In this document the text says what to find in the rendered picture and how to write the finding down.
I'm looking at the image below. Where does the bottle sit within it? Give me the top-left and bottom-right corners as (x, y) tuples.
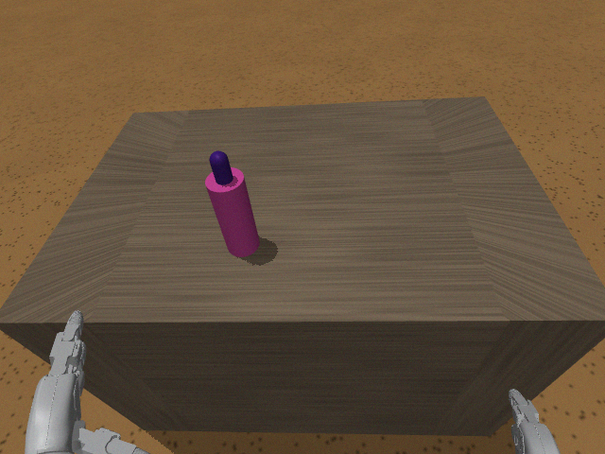
(205, 151), (260, 257)

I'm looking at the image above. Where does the left robot hand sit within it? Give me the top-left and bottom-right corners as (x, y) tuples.
(25, 310), (150, 454)

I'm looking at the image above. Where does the right robot hand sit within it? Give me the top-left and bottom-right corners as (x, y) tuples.
(509, 389), (561, 454)

